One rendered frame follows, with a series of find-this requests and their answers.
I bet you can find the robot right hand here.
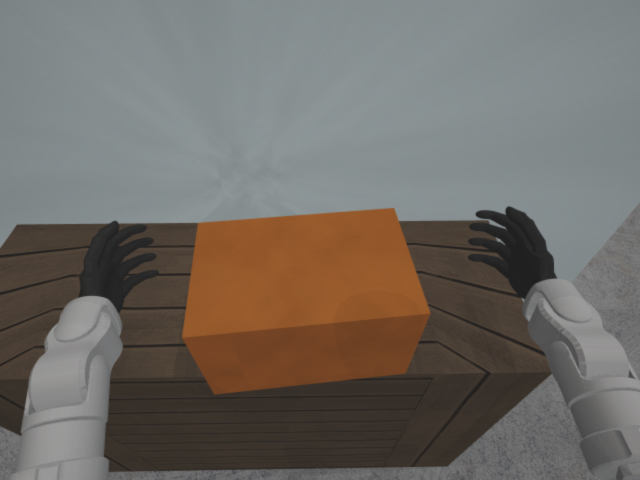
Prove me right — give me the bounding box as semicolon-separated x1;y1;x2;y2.
468;206;557;299

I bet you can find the robot left forearm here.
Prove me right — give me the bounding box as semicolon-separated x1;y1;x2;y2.
7;296;123;480

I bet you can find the carton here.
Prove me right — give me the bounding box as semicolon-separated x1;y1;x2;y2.
182;208;431;395

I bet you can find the robot left hand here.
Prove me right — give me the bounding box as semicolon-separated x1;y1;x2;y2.
78;221;159;314

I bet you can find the pedestal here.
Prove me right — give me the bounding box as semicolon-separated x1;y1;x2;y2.
0;220;552;472

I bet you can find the robot right forearm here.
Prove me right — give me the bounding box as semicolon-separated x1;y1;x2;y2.
522;279;640;480

